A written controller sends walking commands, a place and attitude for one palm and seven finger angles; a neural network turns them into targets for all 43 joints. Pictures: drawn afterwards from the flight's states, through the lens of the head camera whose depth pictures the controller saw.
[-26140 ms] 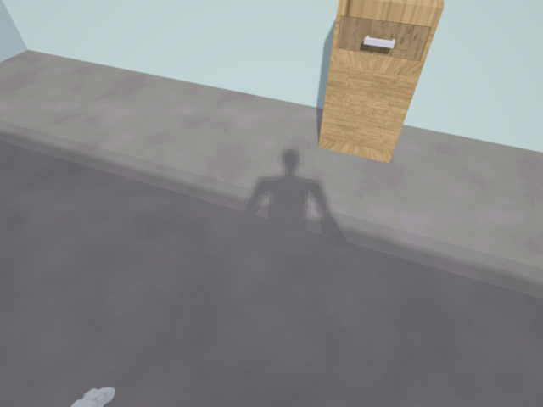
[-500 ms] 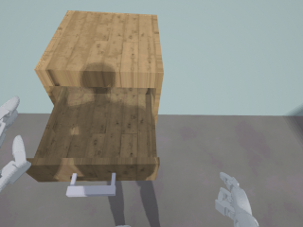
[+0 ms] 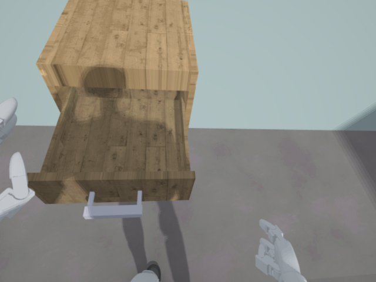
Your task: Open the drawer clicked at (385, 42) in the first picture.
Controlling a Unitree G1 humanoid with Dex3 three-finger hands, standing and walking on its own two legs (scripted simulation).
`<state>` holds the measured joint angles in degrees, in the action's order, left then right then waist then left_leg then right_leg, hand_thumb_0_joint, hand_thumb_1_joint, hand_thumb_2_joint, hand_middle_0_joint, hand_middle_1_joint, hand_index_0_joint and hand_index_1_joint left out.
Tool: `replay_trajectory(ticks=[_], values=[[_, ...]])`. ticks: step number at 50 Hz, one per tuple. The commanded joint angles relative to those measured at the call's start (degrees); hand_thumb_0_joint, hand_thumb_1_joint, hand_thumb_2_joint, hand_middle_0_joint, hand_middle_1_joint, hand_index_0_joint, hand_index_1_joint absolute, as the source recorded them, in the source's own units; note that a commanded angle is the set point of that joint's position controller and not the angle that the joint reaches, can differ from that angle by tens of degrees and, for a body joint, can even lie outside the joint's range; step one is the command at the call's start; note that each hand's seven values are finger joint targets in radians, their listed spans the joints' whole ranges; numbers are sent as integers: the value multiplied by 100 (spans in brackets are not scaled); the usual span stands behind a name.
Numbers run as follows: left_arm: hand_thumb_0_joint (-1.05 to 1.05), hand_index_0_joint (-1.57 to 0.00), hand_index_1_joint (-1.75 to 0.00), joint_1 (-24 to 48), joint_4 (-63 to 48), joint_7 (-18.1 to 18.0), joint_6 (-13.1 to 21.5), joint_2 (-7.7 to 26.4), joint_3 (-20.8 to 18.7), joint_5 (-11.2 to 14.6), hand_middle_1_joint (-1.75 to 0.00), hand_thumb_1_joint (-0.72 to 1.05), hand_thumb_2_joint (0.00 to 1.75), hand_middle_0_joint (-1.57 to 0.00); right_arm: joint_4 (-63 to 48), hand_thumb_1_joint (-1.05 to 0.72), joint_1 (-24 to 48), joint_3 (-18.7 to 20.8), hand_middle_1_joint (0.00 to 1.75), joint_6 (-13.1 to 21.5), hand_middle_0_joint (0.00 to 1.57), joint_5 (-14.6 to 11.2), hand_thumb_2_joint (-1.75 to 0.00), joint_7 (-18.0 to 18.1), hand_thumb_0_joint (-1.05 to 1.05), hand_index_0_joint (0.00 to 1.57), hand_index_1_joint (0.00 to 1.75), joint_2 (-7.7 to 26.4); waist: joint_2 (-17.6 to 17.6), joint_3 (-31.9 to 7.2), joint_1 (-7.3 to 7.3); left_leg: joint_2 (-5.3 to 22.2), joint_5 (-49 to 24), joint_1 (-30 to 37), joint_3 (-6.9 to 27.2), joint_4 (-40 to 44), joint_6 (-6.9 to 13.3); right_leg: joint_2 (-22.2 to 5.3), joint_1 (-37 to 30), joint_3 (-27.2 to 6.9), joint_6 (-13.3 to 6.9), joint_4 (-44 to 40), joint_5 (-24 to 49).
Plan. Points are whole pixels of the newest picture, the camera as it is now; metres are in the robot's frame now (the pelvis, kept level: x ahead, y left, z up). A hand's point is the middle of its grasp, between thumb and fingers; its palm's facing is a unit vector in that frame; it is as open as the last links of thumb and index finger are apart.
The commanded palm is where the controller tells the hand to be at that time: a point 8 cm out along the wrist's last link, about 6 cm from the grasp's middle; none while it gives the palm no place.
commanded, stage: step back with the hand held close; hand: left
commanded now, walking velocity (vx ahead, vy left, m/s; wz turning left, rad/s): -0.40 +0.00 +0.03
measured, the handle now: (115, 203) +0.29 +0.19 -0.09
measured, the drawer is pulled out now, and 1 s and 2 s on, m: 0.30 0.30 0.30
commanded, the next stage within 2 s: stop stepping back and stand still in 0.10 s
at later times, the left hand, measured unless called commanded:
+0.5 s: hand out of the picture +0.07 +0.20 +0.14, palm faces +0.36 -0.82 -0.45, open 7.5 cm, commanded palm -0.01 +0.24 +0.18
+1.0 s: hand out of the picture -0.01 +0.18 +0.17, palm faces +0.41 -0.79 -0.46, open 7.5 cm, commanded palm -0.07 +0.23 +0.18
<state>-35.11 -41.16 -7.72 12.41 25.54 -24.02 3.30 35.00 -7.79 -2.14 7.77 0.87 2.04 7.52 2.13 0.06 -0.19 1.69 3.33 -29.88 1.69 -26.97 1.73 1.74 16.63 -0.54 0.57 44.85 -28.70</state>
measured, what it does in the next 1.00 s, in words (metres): walks backwards: right foot, then left foot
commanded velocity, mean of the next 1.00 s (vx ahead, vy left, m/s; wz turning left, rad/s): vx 0.07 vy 0.04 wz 0.01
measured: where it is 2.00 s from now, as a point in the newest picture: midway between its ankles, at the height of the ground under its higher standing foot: outside the picture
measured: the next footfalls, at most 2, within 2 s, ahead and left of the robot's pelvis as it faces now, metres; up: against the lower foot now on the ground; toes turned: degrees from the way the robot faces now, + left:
right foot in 0.10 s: -0.10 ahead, -0.14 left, +0.00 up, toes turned +1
left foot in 0.38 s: -0.08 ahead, +0.05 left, +0.00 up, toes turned +5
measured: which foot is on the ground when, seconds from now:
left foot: down 0.00-0.16, up 0.18-0.36, down 0.38-0.60, up 0.62-0.84, down 0.86-1.00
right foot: up 0.00-0.08, down 0.10-1.00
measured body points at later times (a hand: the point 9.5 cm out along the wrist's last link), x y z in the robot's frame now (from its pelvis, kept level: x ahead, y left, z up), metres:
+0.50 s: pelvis -0.12 -0.04 -0.01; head -0.08 -0.03 +0.44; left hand +0.05 +0.24 +0.17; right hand +0.07 -0.27 -0.08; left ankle -0.12 +0.05 -0.73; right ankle -0.14 -0.14 -0.73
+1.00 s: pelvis -0.17 -0.06 +0.00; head -0.16 -0.05 +0.45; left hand -0.03 +0.22 +0.19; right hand +0.02 -0.29 -0.07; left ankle -0.18 +0.08 -0.73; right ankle -0.14 -0.14 -0.73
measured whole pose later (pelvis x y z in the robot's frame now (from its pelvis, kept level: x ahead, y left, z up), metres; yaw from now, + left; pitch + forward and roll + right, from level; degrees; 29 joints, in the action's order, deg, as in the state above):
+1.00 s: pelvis -0.17 -0.06 +0.00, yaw +6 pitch -1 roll +1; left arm -38.5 -37.5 -9.2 9.9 23.1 -18.7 0.9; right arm 34.5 -13.7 0.4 7.1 -0.5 3.6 12.2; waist 2.8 1.3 0.7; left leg 1.8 15.9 -12.4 -2.8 -29.2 -1.3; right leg -1.2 15.5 6.7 -2.5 31.8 -15.6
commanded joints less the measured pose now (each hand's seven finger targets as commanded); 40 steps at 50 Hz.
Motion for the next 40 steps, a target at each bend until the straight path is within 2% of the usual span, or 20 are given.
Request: replay_trajectory(ticks=[1,4,6,7,8,9,11,13,15,17,19,20,23,28,29,31,32,34,36,40], values=[[0,-20,-30,-214,-1197,54,342,732,-624,164,-30,90,90,-20,-700,-90,339,425,30,287,20,-36,-90,47,0,20,30,1142,-1599,-1522,-49,957,-1052,2336,1233,616,439,154,155,164,-56,-1243,360],[0,-20,-30,-474,-1388,187,457,966,-932,280,-30,90,90,-20,-862,-90,531,398,30,205,20,-58,-90,4,0,20,30,1129,-1628,-1832,-165,877,-1396,2321,982,304,350,135,-381,267,-119,-2057,1138],[0,-20,-30,-567,-1460,280,587,1160,-1163,337,-30,90,90,-20,-993,-90,669,409,30,113,20,-99,-90,-7,0,20,30,1122,-1239,-1835,-218,689,-588,2066,693,-258,194,-170,-712,261,-179,-2756,1970],[0,-20,-30,-613,-1372,300,632,1182,-1154,296,-30,90,90,-20,-1011,-90,587,441,30,9,20,-176,-90,-5,0,20,30,1027,-230,-1785,-164,179,369,2254,163,-1209,-38,-682,-319,14,-300,-3226,2571],[0,-20,-30,-599,-1335,271,586,1178,-1114,310,-30,90,90,-20,-1074,-90,515,523,30,-52,20,-342,-90,1,0,20,30,1005,1453,-1786,-173,-549,1803,1629,-318,-2648,-333,-1510,-203,-455,-531,-3239,3932],[0,-20,-30,-635,-1058,209,573,1173,-1089,226,-30,90,90,-20,-1205,-90,815,616,30,-27,20,-478,-90,78,0,20,30,1115,1850,-1117,-197,-963,2901,285,-192,-4664,-300,-2188,46,-1235,-937,-2961,4954],[0,-20,-30,-972,-284,158,358,569,-861,161,-30,90,90,-20,-1006,-90,779,486,30,-99,20,-318,-90,187,0,20,30,666,789,-547,54,-514,3063,-522,232,-5555,-325,-2074,-34,-343,-1140,-2324,5843],[0,-20,-30,-593,-100,93,202,424,-600,7,-30,90,90,-20,-1143,-90,958,171,30,-302,20,-224,-90,229,0,20,30,555,30,-190,280,-247,2828,-223,4,-3364,-179,-1602,-394,84,-811,-1833,6227],[0,-20,-30,-278,139,-77,215,593,-718,-72,-30,90,90,-20,-1118,-90,688,273,30,-231,20,-273,-90,364,0,20,30,859,-78,-137,342,-366,1888,447,-216,-816,-135,-1216,-792,86,-523,-1213,6353],[0,-20,-30,-294,-182,-193,197,315,-351,-64,-30,90,90,-20,-1051,-90,333,366,30,-134,20,-278,-90,310,0,20,30,959,-63,-578,333,-134,-10,1599,-279,991,-23,-1004,-941,20,-312,-747,4634],[0,-20,-30,-133,-852,-306,171,365,-224,-68,-30,90,90,-20,-1103,-90,79,565,30,-17,20,-261,-90,214,0,20,30,1191,-837,-693,165,1191,-2624,3127,922,373,470,-643,677,66,-31,-223,1202],[0,-20,-30,209,-1337,-289,199,472,-118,-117,-30,90,90,-20,-1142,-90,65,580,30,51,20,-319,-90,131,0,20,30,1221,-978,-702,145,1401,-2755,3208,1046,166,643,-593,1000,20,43,-209,96],[0,-20,-30,-69,-2176,-308,161,1168,-661,-197,-30,90,90,-20,-1108,-90,100,435,30,253,20,-107,-90,88,0,20,30,1049,-1748,-865,82,1109,-2495,2618,1398,429,352,-501,435,187,-34,-504,293],[0,-20,-30,-998,-1078,-278,234,810,-911,-1,-30,90,90,-20,-1039,-90,258,467,30,86,20,-265,-90,31,0,20,30,1121,-604,-765,34,507,1324,507,516,155,294,-519,-1524,278,-70,-2130,1353],[0,-20,-30,-954,-809,-247,241,772,-899,23,-30,90,90,-20,-1032,-90,233,495,30,5,20,-276,-90,38,0,20,30,1092,-161,-582,123,217,2366,220,307,-214,178,-828,-1340,-225,-291,-2456,764],[0,-20,-30,-816,-202,-152,177,525,-710,107,-30,90,90,-20,-1025,-90,58,655,30,-201,20,-323,-90,84,0,20,30,1148,977,-96,209,-391,2441,87,-228,-2643,-78,-2040,1,-2212,-1047,-3613,-1080],[0,-20,-30,-511,12,-91,164,402,-539,81,-30,90,90,-20,-963,-90,121,654,30,-244,20,-312,-90,72,0,20,30,1167,841,173,236,-256,2366,-12,-65,-3460,-75,-2298,448,-2307,-1195,-3756,-739],[0,-20,-30,-161,569,-62,152,363,-478,8,-30,90,90,-20,-795,-90,73,536,30,-250,20,-260,-90,63,0,20,30,1071,776,122,362,-16,2122,128,120,-3189,-60,-2056,603,-1471,-1089,-3428,47],[0,-20,-30,-136,793,-87,140,329,-292,-140,-30,90,90,-20,-807,-90,146,447,30,-248,20,-247,-90,113,0,20,30,982,802,-103,276,14,1892,744,-259,-2007,1,-1627,596,-623,-798,-3223,106],[0,-20,-30,180,-166,-227,176,229,176,-255,-30,90,90,-20,-818,-90,142,436,30,34,20,-106,-90,234,0,20,30,1013,182,-119,153,-230,1722,1654,-696,246,168,-1390,140,-608,-600,-3079,-19]])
